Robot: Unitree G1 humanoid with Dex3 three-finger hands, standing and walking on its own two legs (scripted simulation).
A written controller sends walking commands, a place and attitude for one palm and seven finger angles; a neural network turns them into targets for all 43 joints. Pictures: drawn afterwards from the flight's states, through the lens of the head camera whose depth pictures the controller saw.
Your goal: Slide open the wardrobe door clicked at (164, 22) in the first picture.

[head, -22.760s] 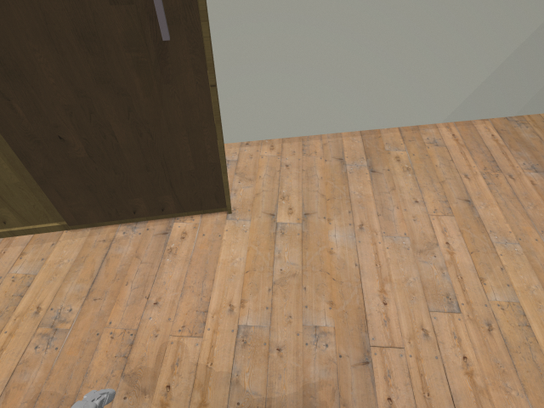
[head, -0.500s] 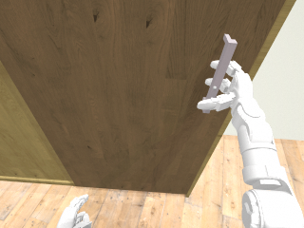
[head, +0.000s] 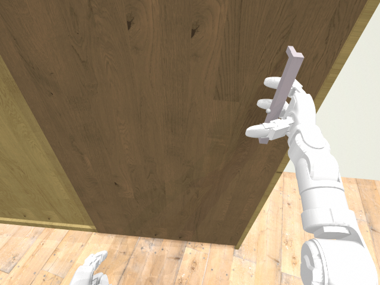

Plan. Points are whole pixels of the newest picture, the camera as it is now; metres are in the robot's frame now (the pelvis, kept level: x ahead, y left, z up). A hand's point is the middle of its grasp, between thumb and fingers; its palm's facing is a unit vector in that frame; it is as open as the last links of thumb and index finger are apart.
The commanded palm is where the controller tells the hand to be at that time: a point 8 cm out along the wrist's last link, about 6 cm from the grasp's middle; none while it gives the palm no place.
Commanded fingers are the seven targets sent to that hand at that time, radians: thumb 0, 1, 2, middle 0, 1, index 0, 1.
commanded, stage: slide the fingers in behind the handle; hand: right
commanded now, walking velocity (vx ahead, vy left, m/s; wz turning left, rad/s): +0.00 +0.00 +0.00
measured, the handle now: (275, 99) +0.47 -0.14 +0.19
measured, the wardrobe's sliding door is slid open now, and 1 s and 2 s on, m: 0.00 0.00 0.00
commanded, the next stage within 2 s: grip the handle and tug to test in 0.38 s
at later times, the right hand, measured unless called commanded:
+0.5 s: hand (273, 112) +0.42 -0.13 +0.19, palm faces +0.01 +1.00 +0.01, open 14.0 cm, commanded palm +0.39 -0.18 +0.20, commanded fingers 0.00 0.41 -0.34 0.31 1.21 0.31 1.21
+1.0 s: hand (273, 111) +0.42 -0.12 +0.19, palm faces +0.00 +1.00 +0.02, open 8.1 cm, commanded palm +0.39 -0.18 +0.20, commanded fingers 0.00 -0.76 -0.84 0.44 1.38 0.44 1.38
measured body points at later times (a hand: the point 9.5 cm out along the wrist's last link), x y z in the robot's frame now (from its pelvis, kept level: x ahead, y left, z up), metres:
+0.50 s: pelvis +0.00 +0.00 +0.00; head -0.01 +0.01 +0.45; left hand +0.14 +0.24 -0.10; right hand +0.41 -0.18 +0.20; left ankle -0.01 +0.08 -0.74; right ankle -0.01 -0.10 -0.74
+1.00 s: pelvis +0.00 -0.01 +0.00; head -0.01 +0.00 +0.45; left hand +0.14 +0.23 -0.10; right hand +0.42 -0.18 +0.19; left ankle -0.01 +0.08 -0.74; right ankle -0.01 -0.10 -0.74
